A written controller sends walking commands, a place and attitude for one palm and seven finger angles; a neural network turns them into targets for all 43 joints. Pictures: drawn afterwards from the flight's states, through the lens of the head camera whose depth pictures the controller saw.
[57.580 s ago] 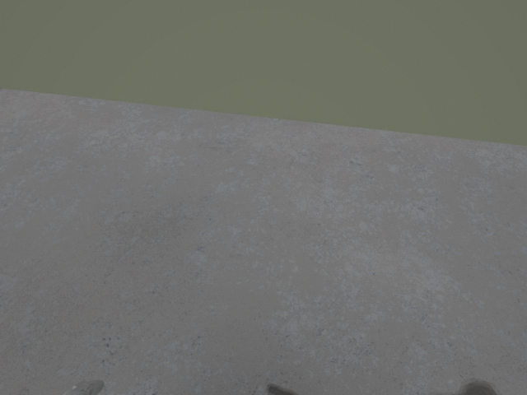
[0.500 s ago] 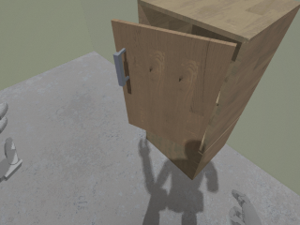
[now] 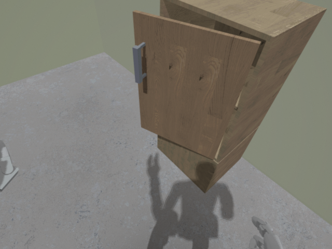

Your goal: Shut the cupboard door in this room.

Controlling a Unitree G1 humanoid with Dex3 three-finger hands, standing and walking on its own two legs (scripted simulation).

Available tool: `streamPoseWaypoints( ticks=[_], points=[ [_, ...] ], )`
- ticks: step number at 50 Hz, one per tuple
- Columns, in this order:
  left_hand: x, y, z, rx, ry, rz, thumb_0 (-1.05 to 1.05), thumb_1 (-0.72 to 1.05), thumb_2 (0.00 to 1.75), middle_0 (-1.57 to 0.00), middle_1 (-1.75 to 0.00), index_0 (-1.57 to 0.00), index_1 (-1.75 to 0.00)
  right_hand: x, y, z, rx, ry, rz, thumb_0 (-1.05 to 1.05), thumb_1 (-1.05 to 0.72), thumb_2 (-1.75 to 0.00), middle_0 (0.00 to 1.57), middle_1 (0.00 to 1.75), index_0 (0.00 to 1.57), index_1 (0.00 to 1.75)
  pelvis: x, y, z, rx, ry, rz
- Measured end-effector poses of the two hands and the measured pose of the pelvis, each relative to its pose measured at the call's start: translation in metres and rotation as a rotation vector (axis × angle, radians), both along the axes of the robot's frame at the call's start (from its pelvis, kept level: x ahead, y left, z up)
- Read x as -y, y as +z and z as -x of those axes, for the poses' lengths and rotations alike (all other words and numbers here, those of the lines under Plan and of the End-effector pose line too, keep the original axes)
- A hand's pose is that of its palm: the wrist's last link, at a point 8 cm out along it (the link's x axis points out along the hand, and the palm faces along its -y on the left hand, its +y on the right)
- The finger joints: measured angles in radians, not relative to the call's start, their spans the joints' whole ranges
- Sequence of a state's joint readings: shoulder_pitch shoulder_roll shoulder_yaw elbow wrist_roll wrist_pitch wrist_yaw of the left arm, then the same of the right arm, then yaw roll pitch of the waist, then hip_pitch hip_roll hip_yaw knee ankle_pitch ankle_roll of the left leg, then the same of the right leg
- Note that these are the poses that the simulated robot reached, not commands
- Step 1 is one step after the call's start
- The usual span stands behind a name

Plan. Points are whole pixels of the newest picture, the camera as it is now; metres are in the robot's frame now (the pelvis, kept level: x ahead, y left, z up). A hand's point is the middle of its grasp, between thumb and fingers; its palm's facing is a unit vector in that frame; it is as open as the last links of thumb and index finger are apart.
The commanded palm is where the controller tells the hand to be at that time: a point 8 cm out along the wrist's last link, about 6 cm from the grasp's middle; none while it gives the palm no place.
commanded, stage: step back with the hand held close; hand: left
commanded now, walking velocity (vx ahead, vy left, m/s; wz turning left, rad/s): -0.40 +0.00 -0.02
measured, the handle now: (140, 63) +0.74 +0.15 +0.06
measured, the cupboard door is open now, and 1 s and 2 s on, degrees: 20 20 20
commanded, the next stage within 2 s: stop stepping back and stand still in 0.82 s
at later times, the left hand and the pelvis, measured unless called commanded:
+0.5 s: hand out of the picture +0.15 +0.26 +0.18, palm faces +0.47 -0.77 -0.44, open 7.5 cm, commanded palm +0.08 +0.30 +0.19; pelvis -0.05 -0.01 +0.00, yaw +3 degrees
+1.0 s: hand out of the picture +0.07 +0.23 +0.18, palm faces +0.25 -0.85 -0.47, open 7.5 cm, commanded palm +0.00 +0.29 +0.19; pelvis -0.16 +0.00 +0.01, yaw -3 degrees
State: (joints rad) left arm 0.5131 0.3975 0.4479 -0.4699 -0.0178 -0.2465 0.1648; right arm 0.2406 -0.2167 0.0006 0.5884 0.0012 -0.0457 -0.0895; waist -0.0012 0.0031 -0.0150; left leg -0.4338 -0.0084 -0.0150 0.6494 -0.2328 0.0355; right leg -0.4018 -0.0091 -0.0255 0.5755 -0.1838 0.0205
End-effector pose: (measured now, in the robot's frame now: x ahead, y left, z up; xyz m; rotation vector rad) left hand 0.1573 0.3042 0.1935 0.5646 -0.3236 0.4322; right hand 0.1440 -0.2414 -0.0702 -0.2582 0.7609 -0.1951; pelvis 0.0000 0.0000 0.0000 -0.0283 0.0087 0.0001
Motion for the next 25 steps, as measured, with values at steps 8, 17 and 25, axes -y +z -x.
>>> streamPoseWaypoints(
  ticks=[8, 17, 25],
  points=[
    [0.005, 0.002, 0.008, 0.017, -0.042, -0.011, 0.02, 0.88, 0.90, -0.21, -0.30, -0.21, -0.30, 0.004, -0.001, 0.018, -0.013, -0.014, 0.006, 0.01, -0.90, -0.90, 0.20, 0.30, 0.20, 0.30, -0.001, -0.001, 0.013, -0.008, -0.001, 0.003],
    [-0.004, 0.005, 0.026, 0.017, -0.024, -0.082, 0.02, 0.88, 0.90, -0.21, -0.30, -0.21, -0.30, 0.001, -0.002, 0.027, -0.001, -0.005, 0.011, 0.01, -0.90, -0.90, 0.20, 0.30, 0.20, 0.30, 0.002, -0.004, 0.025, -0.017, 0.037, 0.016],
    [0.007, -0.002, 0.054, 0.013, -0.021, -0.004, 0.02, 0.88, 0.90, -0.21, -0.30, -0.21, -0.30, -0.002, -0.002, 0.028, -0.011, 0.042, -0.002, 0.01, -0.90, -0.90, 0.20, 0.30, 0.20, 0.30, 0.005, -0.003, 0.045, -0.015, 0.045, -0.002]
  ],
)
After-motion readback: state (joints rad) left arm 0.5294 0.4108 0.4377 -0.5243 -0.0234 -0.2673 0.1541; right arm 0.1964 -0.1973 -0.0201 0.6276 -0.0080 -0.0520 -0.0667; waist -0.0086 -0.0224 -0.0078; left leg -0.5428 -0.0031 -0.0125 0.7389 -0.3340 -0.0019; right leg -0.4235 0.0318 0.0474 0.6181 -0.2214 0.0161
